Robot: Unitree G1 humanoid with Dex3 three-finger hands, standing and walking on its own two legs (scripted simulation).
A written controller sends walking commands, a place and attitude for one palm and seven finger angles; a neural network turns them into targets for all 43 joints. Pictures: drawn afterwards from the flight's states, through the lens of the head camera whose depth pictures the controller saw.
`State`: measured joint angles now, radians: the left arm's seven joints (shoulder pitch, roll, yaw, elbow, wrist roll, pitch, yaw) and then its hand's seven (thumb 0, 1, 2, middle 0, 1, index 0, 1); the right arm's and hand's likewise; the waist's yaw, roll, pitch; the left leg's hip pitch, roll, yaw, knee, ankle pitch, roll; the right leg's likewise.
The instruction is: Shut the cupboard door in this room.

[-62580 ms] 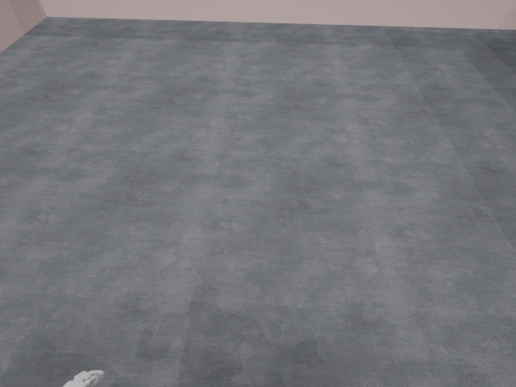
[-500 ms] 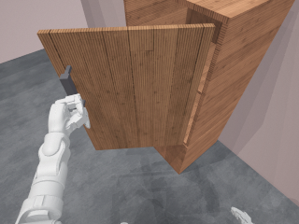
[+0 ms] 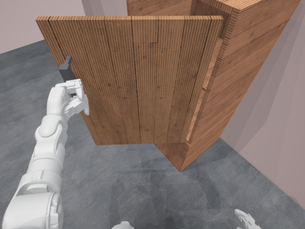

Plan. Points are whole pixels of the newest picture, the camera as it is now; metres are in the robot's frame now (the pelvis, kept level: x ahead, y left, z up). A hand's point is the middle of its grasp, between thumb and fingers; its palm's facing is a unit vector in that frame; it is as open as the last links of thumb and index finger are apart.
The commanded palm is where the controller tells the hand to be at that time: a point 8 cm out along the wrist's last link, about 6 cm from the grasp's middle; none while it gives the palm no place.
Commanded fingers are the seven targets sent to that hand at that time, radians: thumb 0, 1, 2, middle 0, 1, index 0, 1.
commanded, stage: push the door shut along its arc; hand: left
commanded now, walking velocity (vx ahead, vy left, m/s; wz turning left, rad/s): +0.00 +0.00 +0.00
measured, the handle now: (75, 84) +0.48 +0.24 +0.10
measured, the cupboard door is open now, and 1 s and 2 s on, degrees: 53 41 25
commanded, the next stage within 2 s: pull the fist back off the door in 1.56 s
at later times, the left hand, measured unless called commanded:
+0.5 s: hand (97, 85) +0.47 +0.17 +0.10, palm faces -0.12 -0.99 +0.00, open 3.1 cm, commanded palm +0.47 +0.22 +0.10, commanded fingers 0.00 0.90 0.90 -1.30 -1.50 -1.30 -1.50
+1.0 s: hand (110, 71) +0.53 +0.14 +0.11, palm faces -0.24 -0.97 -0.01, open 3.0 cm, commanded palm +0.54 +0.19 +0.10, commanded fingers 0.00 0.90 0.90 -1.30 -1.50 -1.30 -1.50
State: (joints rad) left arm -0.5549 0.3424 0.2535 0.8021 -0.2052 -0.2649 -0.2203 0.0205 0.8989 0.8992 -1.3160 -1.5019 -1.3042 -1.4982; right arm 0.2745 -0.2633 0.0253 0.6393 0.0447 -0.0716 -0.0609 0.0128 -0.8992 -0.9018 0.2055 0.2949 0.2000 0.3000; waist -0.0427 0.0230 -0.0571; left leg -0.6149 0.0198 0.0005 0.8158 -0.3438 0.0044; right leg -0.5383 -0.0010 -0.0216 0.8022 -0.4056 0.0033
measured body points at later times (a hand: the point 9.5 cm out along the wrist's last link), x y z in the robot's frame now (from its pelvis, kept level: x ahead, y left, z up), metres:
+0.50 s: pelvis +0.00 +0.01 -0.01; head +0.07 +0.01 +0.43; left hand +0.47 +0.22 +0.10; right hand +0.03 -0.26 -0.13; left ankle +0.04 +0.12 -0.70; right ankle +0.00 -0.12 -0.70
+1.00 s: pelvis +0.00 +0.00 -0.03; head +0.12 +0.01 +0.41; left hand +0.54 +0.19 +0.11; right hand -0.02 -0.27 -0.13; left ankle +0.04 +0.12 -0.70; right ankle +0.00 -0.12 -0.70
